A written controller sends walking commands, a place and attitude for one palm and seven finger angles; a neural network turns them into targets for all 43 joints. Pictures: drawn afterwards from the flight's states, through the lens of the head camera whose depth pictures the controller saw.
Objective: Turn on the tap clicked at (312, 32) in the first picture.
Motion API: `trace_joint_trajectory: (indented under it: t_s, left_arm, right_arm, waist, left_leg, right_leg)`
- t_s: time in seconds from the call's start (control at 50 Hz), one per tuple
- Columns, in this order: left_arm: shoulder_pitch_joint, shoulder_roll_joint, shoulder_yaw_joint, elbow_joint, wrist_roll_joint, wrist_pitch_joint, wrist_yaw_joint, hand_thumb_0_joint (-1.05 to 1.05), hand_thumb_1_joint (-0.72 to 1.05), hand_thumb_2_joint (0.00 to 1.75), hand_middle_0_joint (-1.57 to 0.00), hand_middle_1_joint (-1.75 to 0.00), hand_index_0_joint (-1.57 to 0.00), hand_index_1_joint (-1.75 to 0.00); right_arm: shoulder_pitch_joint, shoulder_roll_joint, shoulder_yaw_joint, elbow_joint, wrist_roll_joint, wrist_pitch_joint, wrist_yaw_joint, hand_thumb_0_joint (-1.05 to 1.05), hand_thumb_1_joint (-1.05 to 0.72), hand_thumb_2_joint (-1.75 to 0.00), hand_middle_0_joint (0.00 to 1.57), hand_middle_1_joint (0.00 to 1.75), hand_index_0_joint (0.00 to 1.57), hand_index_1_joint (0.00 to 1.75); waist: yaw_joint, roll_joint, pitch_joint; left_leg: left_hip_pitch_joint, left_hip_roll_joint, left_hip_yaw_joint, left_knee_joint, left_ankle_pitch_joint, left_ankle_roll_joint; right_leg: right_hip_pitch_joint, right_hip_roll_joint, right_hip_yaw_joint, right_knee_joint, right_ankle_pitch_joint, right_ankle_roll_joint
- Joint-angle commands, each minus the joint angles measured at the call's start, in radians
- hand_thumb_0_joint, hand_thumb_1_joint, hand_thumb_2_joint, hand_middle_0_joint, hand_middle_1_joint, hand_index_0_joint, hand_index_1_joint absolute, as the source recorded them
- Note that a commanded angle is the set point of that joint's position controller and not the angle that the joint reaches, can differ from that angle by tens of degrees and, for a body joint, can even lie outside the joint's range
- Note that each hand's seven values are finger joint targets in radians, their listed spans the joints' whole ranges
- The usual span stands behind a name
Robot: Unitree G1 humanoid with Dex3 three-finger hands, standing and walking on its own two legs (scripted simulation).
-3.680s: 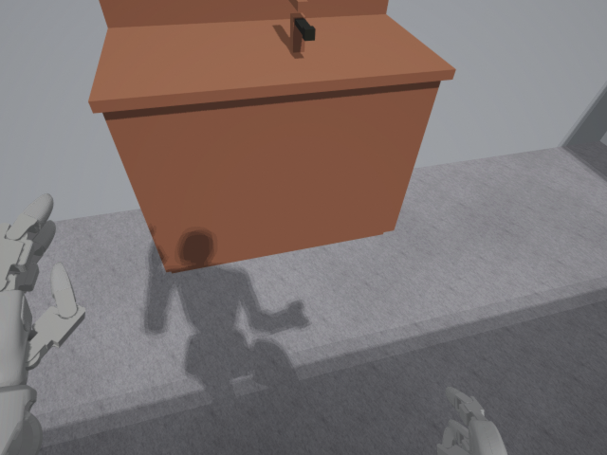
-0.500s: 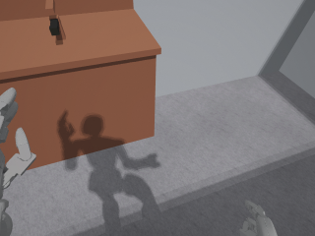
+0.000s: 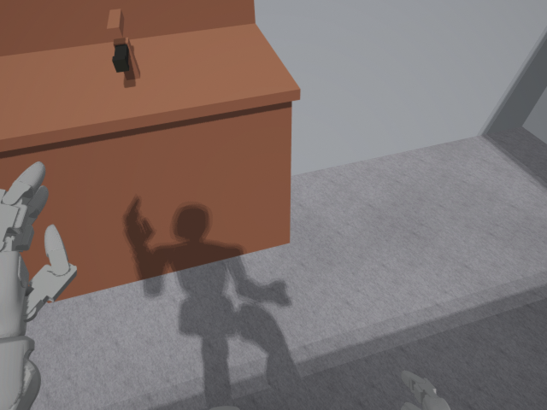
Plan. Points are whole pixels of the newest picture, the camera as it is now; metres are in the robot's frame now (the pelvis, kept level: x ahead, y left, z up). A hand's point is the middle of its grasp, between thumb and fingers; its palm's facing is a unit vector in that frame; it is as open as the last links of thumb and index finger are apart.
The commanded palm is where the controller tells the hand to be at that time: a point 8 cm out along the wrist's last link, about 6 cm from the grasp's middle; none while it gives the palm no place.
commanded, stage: take the last steps up to it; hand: left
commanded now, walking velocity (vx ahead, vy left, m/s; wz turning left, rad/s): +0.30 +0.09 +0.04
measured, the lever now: (120, 63) +0.79 +0.42 +0.14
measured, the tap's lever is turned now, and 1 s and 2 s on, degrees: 0 0 0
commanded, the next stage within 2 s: come to a stop and stand still in 1.74 s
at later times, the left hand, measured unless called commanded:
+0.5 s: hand (85, 203) +0.30 +0.25 +0.19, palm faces +0.39 -0.80 -0.46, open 7.4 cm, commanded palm +0.25 +0.30 +0.19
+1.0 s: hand (101, 142) +0.42 +0.28 +0.19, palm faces +0.43 -0.82 -0.38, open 7.4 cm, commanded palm +0.36 +0.32 +0.19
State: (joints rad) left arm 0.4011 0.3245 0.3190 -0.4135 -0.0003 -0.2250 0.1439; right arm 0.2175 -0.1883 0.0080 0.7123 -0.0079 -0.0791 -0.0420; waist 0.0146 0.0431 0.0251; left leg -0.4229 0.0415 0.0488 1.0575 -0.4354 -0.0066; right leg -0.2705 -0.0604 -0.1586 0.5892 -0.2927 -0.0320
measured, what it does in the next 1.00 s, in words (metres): walks ahead: left foot, then right foot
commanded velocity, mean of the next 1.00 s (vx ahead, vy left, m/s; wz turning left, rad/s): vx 0.30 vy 0.06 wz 0.00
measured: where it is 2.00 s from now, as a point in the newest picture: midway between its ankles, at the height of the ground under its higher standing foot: (285, 380)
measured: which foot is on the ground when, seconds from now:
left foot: up 0.00-0.18, down 0.20-0.54, up 0.56-0.84, down 0.86-1.00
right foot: down 0.00-0.22, up 0.24-0.50, down 0.52-0.86, up 0.88-1.00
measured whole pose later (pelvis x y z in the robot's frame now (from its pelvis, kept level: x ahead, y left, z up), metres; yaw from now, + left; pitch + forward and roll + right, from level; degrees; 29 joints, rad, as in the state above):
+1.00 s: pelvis +0.19 +0.04 +0.00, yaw +0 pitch -1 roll +0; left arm 0.40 0.39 0.39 -0.49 -0.02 -0.24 0.17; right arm 0.16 -0.17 -0.02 0.60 0.01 -0.11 -0.06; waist -0.01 -0.04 0.05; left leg -0.31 0.08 0.17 0.57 -0.24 0.02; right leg -0.44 -0.06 -0.07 1.11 -0.49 0.01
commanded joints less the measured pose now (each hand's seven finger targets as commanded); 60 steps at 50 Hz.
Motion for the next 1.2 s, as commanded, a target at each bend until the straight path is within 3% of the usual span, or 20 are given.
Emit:
trace_joint_trajectory:
  t_s: [0.0, 0.12, 0.16, 0.2, 0.22, 0.32, 0.46, 0.48, 0.52, 0.54, 0.64, 0.78, 0.8, 0.84, 0.86, 0.92, 1.0, 1.12, 1.16, 1.18]
  left_arm:
    - [-0.008, 0.226, 0.174, -0.273, -0.011, -0.089, 0.026, 0.00, 0.90, 0.90, -0.20, -0.30, -0.20, -0.30]
    - [0.005, 0.197, 0.156, -0.310, -0.018, -0.074, 0.053, 0.00, 0.90, 0.90, -0.20, -0.30, -0.20, -0.30]
    - [-0.037, 0.201, 0.149, -0.310, -0.016, -0.078, 0.053, 0.00, 0.90, 0.90, -0.20, -0.30, -0.20, -0.30]
    - [-0.071, 0.183, 0.127, -0.320, -0.017, -0.093, 0.045, 0.00, 0.90, 0.90, -0.20, -0.30, -0.20, -0.30]
    - [-0.058, 0.207, 0.140, -0.243, -0.004, -0.093, 0.044, 0.00, 0.90, 0.90, -0.20, -0.30, -0.20, -0.30]
    - [-0.002, 0.196, 0.138, -0.388, -0.009, -0.092, 0.030, 0.00, 0.90, 0.90, -0.20, -0.30, -0.20, -0.30]
    - [0.028, 0.188, 0.156, -0.243, -0.018, -0.050, 0.034, 0.00, 0.90, 0.90, -0.20, -0.30, -0.20, -0.30]
    - [0.006, 0.193, 0.154, -0.220, -0.012, -0.046, 0.034, 0.00, 0.90, 0.90, -0.20, -0.30, -0.20, -0.30]
    - [-0.044, 0.250, 0.184, -0.192, -0.021, -0.034, 0.038, 0.00, 0.90, 0.90, -0.20, -0.30, -0.20, -0.30]
    - [-0.076, 0.234, 0.169, -0.193, -0.028, -0.043, 0.032, 0.00, 0.90, 0.90, -0.20, -0.30, -0.20, -0.30]
    - [-0.027, 0.212, 0.157, -0.256, -0.011, -0.085, 0.025, 0.00, 0.90, 0.90, -0.20, -0.30, -0.20, -0.30]
    - [0.003, 0.214, 0.174, -0.351, -0.020, -0.074, 0.057, 0.00, 0.90, 0.90, -0.20, -0.30, -0.20, -0.30]
    - [-0.001, 0.207, 0.161, -0.354, -0.020, -0.075, 0.056, 0.00, 0.90, 0.90, -0.20, -0.30, -0.20, -0.30]
    - [-0.053, 0.197, 0.151, -0.361, -0.028, -0.090, 0.054, 0.00, 0.90, 0.90, -0.20, -0.30, -0.20, -0.30]
    - [-0.050, 0.239, 0.175, -0.286, -0.022, -0.095, 0.050, 0.00, 0.90, 0.90, -0.20, -0.30, -0.20, -0.30]
    - [-0.047, 0.223, 0.164, -0.341, -0.024, -0.095, 0.030, 0.00, 0.90, 0.90, -0.20, -0.30, -0.20, -0.30]
    - [0.059, 0.190, 0.160, -0.362, -0.029, -0.078, 0.024, 0.00, 0.90, 0.90, -0.20, -0.30, -0.20, -0.30]
    - [-0.001, 0.192, 0.156, -0.263, -0.024, -0.054, 0.036, 0.00, 0.90, 0.90, -0.20, -0.30, -0.20, -0.30]
    - [-0.036, 0.213, 0.157, -0.236, -0.011, -0.050, 0.040, 0.00, 0.90, 0.90, -0.20, -0.30, -0.20, -0.30]
    - [-0.063, 0.245, 0.171, -0.229, -0.010, -0.047, 0.044, 0.00, 0.90, 0.90, -0.20, -0.30, -0.20, -0.30]
  right_arm:
    - [-0.126, -0.091, -0.039, -0.203, 0.008, -0.041, -0.019, 0.00, -0.90, -0.90, 0.20, 0.30, 0.20, 0.30]
    - [-0.079, -0.091, -0.055, -0.242, 0.001, -0.053, -0.034, 0.00, -0.90, -0.90, 0.20, 0.30, 0.20, 0.30]
    - [-0.056, -0.123, -0.075, -0.245, 0.009, -0.053, -0.046, 0.00, -0.90, -0.90, 0.20, 0.30, 0.20, 0.30]
    - [-0.059, -0.156, -0.087, -0.257, 0.020, -0.057, -0.043, 0.00, -0.90, -0.90, 0.20, 0.30, 0.20, 0.30]
    - [-0.069, -0.132, -0.067, -0.241, 0.010, -0.065, -0.041, 0.00, -0.90, -0.90, 0.20, 0.30, 0.20, 0.30]
    - [-0.073, -0.130, -0.073, -0.225, 0.017, -0.091, -0.020, 0.00, -0.90, -0.90, 0.20, 0.30, 0.20, 0.30]
    - [-0.078, -0.119, -0.052, -0.219, 0.012, -0.070, -0.033, 0.00, -0.90, -0.90, 0.20, 0.30, 0.20, 0.30]
    - [-0.079, -0.113, -0.050, -0.217, 0.011, -0.061, -0.034, 0.00, -0.90, -0.90, 0.20, 0.30, 0.20, 0.30]
    - [-0.118, -0.086, -0.036, -0.242, 0.015, -0.057, -0.029, 0.00, -0.90, -0.90, 0.20, 0.30, 0.20, 0.30]
    - [-0.111, -0.114, -0.055, -0.220, 0.010, -0.066, -0.022, 0.00, -0.90, -0.90, 0.20, 0.30, 0.20, 0.30]
    - [-0.124, -0.097, -0.038, -0.203, 0.007, -0.037, -0.023, 0.00, -0.90, -0.90, 0.20, 0.30, 0.20, 0.30]
    - [-0.080, -0.095, -0.060, -0.258, 0.000, -0.045, -0.033, 0.00, -0.90, -0.90, 0.20, 0.30, 0.20, 0.30]
    - [-0.062, -0.114, -0.073, -0.262, 0.007, -0.046, -0.040, 0.00, -0.90, -0.90, 0.20, 0.30, 0.20, 0.30]
    - [-0.062, -0.153, -0.084, -0.273, 0.016, -0.046, -0.037, 0.00, -0.90, -0.90, 0.20, 0.30, 0.20, 0.30]
    - [-0.078, -0.132, -0.065, -0.264, 0.007, -0.053, -0.035, 0.00, -0.90, -0.90, 0.20, 0.30, 0.20, 0.30]
    - [-0.084, -0.125, -0.074, -0.239, 0.020, -0.070, -0.024, 0.00, -0.90, -0.90, 0.20, 0.30, 0.20, 0.30]
    - [-0.072, -0.127, -0.067, -0.239, 0.018, -0.085, -0.014, 0.00, -0.90, -0.90, 0.20, 0.30, 0.20, 0.30]
    - [-0.076, -0.118, -0.051, -0.235, 0.016, -0.083, -0.036, 0.00, -0.90, -0.90, 0.20, 0.30, 0.20, 0.30]
    - [-0.073, -0.101, -0.047, -0.231, 0.016, -0.072, -0.038, 0.00, -0.90, -0.90, 0.20, 0.30, 0.20, 0.30]
    - [-0.070, -0.075, -0.034, -0.235, 0.015, -0.068, -0.036, 0.00, -0.90, -0.90, 0.20, 0.30, 0.20, 0.30]
  waist:
    - [-0.014, -0.174, -0.079]
    - [-0.009, -0.156, -0.112]
    - [-0.026, -0.036, -0.100]
    - [-0.034, 0.310, -0.102]
    - [-0.041, 0.291, -0.069]
    - [-0.017, 0.189, -0.096]
    - [-0.014, 0.107, -0.115]
    - [-0.014, 0.020, -0.109]
    - [0.008, -0.382, -0.082]
    - [-0.003, -0.335, -0.064]
    - [-0.015, -0.162, -0.075]
    - [-0.005, -0.135, -0.137]
    - [-0.018, -0.051, -0.145]
    - [-0.032, 0.287, -0.161]
    - [-0.037, 0.285, -0.144]
    - [-0.025, 0.148, -0.092]
    - [-0.015, 0.191, -0.119]
    - [-0.014, 0.129, -0.109]
    - [-0.012, -0.052, -0.104]
    - [-0.015, -0.294, -0.096]
  left_leg:
    - [-0.128, 0.069, -0.014, -0.123, 0.049, -0.010]
    - [0.171, -0.017, 0.146, -0.538, 0.197, 0.002]
    - [0.300, 0.022, 0.101, -0.623, 0.195, 0.022]
    - [0.424, 0.323, -0.361, -0.771, 0.191, 0.170]
    - [0.312, 0.390, -0.489, -0.843, 0.074, 0.239]
    - [0.277, 0.270, -0.191, -0.758, 0.286, 0.198]
    - [0.115, 0.206, -0.039, -0.620, 0.096, 0.107]
    - [0.032, 0.164, 0.004, -0.503, 0.039, 0.081]
    - [-0.300, -0.013, 0.058, 0.000, -0.143, 0.008]
    - [-0.312, 0.022, -0.051, 0.115, -0.058, -0.005]
    - [-0.203, 0.070, -0.007, -0.055, 0.069, -0.020]
    - [0.195, -0.015, 0.161, -0.573, 0.250, 0.003]
    - [0.293, 0.012, 0.124, -0.625, 0.260, 0.016]
    - [0.502, 0.322, -0.349, -0.722, 0.399, 0.172]
    - [0.410, 0.398, -0.492, -0.799, 0.275, 0.236]
    - [0.365, 0.353, -0.345, -0.757, 0.275, 0.255]
    - [0.230, 0.261, -0.110, -0.768, 0.304, 0.183]
    - [0.127, 0.217, -0.021, -0.655, 0.085, 0.112]
    - [0.002, 0.122, 0.060, -0.404, -0.013, 0.061]
    - [-0.167, 0.002, 0.118, -0.182, -0.107, 0.015]
  right_leg:
    - [0.142, -0.280, 0.257, -0.296, 0.174, -0.120]
    - [0.093, -0.194, 0.176, -0.208, 0.022, -0.073]
    - [0.000, -0.141, 0.142, -0.048, -0.033, -0.031]
    - [-0.279, 0.023, 0.033, 0.384, -0.325, 0.044]
    - [-0.314, 0.001, 0.105, 0.535, -0.337, 0.035]
    - [-0.274, -0.033, 0.073, 0.411, -0.160, 0.057]
    - [0.102, 0.035, -0.028, -0.079, -0.038, 0.056]
    - [0.177, -0.013, 0.051, -0.153, -0.045, 0.029]
    - [0.281, -0.376, 0.673, -0.356, -0.099, -0.159]
    - [0.242, -0.384, 0.686, -0.378, -0.103, -0.173]
    - [0.207, -0.273, 0.243, -0.258, 0.417, -0.121]
    - [0.141, -0.181, 0.139, -0.134, 0.206, -0.066]
    - [0.091, -0.156, 0.120, -0.022, 0.170, -0.044]
    - [-0.260, 0.022, 0.037, 0.404, -0.287, 0.042]
    - [-0.308, 0.022, 0.110, 0.582, -0.351, 0.029]
    - [-0.417, -0.045, 0.156, 0.601, -0.226, 0.047]
    - [-0.213, -0.030, 0.062, 0.340, -0.103, 0.057]
    - [0.064, 0.042, -0.039, -0.035, -0.034, 0.063]
    - [0.169, -0.073, 0.166, -0.187, -0.046, -0.003]
    - [0.238, -0.262, 0.488, -0.286, -0.016, -0.099]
